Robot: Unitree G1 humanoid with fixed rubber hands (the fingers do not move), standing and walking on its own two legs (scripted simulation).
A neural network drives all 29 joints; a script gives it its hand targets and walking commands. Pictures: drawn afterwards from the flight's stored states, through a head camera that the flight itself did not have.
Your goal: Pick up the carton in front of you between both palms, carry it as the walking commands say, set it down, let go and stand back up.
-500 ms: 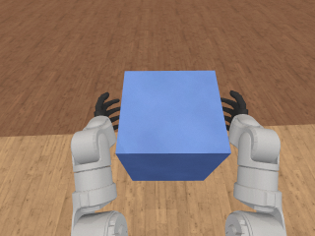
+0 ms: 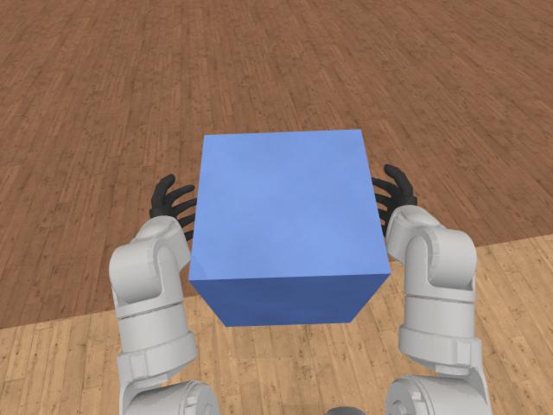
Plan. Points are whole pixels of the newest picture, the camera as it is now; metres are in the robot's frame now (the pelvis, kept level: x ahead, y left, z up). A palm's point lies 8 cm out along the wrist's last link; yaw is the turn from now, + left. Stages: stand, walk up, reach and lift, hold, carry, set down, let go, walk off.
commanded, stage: carry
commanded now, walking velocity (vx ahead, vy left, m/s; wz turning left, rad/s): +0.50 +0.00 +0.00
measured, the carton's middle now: (285, 239) +0.36 -0.02 +0.06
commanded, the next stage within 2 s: none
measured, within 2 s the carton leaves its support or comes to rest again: neither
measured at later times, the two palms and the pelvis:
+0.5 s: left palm (180, 85) +0.63 +0.13 +0.17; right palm (347, 69) +0.65 -0.17 +0.16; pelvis +0.30 -0.04 +0.04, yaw +1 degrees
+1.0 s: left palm out of the picture +0.96 +0.15 +0.21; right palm out of the picture +0.94 -0.16 +0.22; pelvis +0.61 +0.00 +0.08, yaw +0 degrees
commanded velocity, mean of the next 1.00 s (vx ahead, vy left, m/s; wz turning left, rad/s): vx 0.50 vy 0.00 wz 0.00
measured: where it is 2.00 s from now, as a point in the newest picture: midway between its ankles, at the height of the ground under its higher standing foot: (264, 166)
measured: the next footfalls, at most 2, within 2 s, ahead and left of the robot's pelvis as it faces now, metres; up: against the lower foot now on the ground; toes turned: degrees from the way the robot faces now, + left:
right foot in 0.28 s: +0.36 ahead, -0.12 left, +0.03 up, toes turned -7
left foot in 0.72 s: +0.65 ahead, +0.09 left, +0.06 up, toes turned +8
